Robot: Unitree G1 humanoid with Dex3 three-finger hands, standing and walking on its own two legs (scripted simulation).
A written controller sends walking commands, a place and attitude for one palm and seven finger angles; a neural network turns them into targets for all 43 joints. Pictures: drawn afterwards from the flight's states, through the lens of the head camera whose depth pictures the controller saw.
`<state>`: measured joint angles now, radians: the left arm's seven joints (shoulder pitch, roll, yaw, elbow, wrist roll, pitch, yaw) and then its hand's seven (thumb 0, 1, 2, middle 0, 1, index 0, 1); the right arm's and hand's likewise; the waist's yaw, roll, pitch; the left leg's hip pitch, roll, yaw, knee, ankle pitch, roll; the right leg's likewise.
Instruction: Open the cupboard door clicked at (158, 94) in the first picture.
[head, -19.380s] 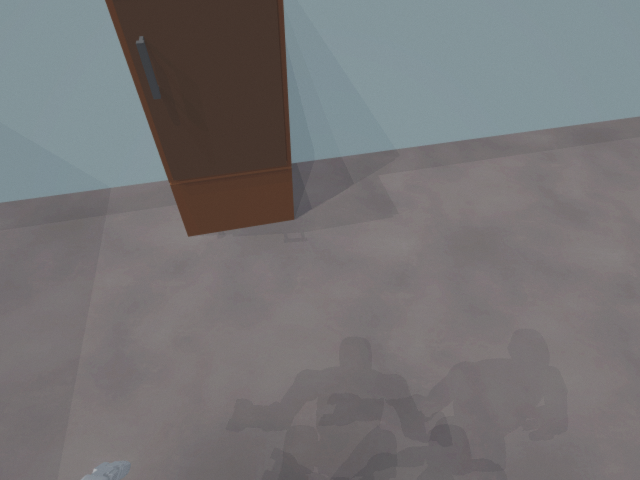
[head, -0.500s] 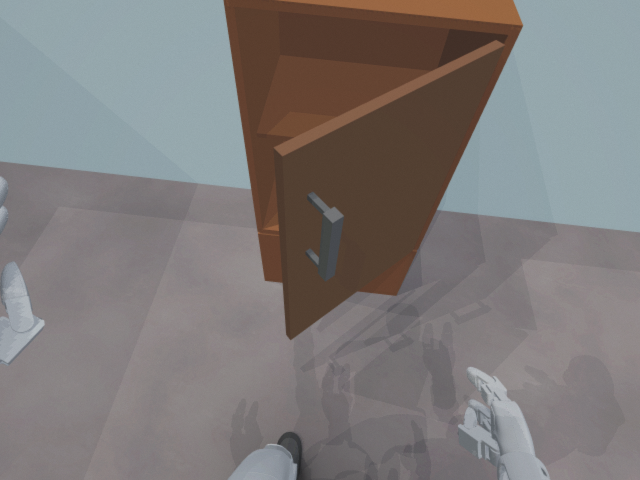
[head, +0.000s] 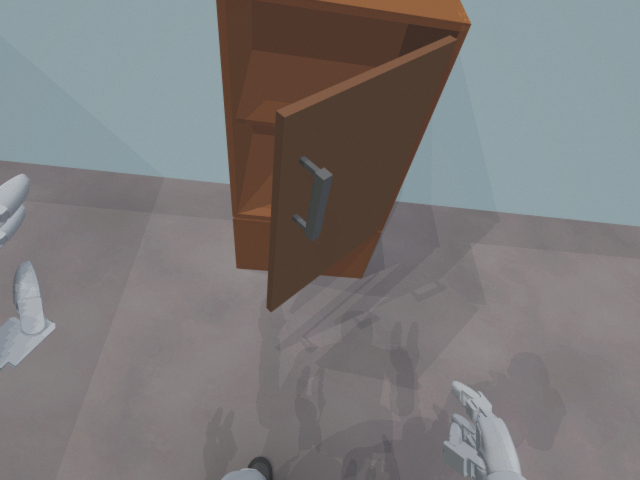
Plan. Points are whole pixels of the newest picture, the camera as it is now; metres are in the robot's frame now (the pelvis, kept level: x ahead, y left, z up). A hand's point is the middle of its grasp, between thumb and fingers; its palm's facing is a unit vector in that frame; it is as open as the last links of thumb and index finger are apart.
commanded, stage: stop stepping back and stand still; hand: left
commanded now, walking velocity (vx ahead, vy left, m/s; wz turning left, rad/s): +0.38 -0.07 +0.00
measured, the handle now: (309, 200) +0.54 +0.05 -0.02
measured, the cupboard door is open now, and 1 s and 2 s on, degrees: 45 45 45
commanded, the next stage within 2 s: let the arm hang, fingers relaxed in 0.78 s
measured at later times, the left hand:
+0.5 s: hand (30, 400) +0.15 +0.24 +0.15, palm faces +0.48 -0.81 -0.33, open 7.4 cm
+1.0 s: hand (116, 473) +0.13 +0.22 -0.02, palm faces +0.19 -0.88 -0.44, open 7.4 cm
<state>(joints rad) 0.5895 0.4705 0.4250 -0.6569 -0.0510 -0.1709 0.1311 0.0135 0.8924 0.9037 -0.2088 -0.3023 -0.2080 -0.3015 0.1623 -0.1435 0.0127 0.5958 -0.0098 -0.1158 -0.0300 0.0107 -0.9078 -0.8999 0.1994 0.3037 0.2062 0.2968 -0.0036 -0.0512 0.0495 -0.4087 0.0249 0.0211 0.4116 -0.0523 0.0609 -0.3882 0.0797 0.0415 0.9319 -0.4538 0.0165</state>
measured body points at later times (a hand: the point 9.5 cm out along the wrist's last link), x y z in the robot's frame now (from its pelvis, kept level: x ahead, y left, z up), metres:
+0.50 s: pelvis -0.06 -0.02 -0.03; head -0.10 -0.02 +0.42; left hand +0.12 +0.28 +0.17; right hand +0.06 -0.30 -0.11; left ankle +0.00 +0.10 -0.74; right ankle -0.17 -0.10 -0.73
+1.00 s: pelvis -0.08 -0.03 -0.01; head -0.07 -0.06 +0.44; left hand +0.11 +0.26 +0.01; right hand +0.09 -0.29 -0.12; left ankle -0.05 +0.09 -0.74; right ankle -0.10 -0.13 -0.74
